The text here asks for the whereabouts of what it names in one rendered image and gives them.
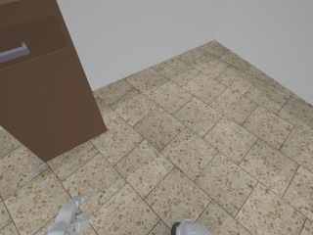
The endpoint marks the right robot foot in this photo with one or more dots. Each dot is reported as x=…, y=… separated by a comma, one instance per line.
x=173, y=230

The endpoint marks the left robot hand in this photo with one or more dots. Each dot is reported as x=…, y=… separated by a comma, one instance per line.
x=78, y=221

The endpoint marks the left robot forearm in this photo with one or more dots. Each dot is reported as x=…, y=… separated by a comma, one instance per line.
x=58, y=228

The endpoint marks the handle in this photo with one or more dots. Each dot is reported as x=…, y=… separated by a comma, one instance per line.
x=14, y=53

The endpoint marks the drawer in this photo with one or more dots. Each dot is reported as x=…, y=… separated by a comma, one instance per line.
x=41, y=36

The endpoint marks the robot right thigh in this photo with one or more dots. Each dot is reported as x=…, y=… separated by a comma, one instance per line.
x=191, y=228

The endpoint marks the cabinet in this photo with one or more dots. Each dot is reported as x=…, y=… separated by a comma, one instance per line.
x=46, y=102

